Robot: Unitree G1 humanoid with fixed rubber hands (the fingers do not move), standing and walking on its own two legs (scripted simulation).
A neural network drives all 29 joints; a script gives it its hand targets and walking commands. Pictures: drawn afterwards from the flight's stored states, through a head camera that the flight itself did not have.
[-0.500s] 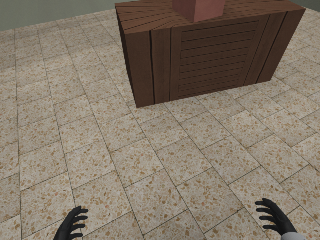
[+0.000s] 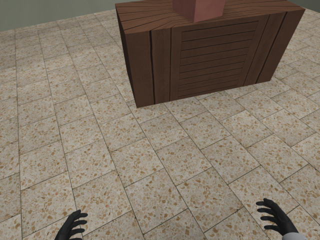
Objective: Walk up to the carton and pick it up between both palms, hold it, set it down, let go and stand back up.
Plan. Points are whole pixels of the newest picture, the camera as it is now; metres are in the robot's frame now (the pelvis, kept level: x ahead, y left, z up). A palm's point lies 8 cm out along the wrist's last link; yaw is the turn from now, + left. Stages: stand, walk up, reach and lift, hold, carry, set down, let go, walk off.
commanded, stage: stand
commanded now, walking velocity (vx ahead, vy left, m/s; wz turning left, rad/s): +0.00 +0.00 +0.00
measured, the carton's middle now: out of the picture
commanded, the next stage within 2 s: none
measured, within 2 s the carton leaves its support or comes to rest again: neither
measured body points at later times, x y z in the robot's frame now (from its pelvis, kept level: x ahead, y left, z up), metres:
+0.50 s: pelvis -0.01 +0.00 +0.00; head -0.01 +0.00 +0.45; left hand +0.14 +0.27 -0.09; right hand +0.15 -0.28 -0.07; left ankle +0.01 +0.12 -0.72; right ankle +0.02 -0.12 -0.72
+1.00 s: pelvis -0.01 +0.00 +0.00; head -0.01 +0.00 +0.45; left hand +0.13 +0.28 -0.09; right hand +0.15 -0.28 -0.07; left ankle +0.01 +0.12 -0.72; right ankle +0.02 -0.12 -0.72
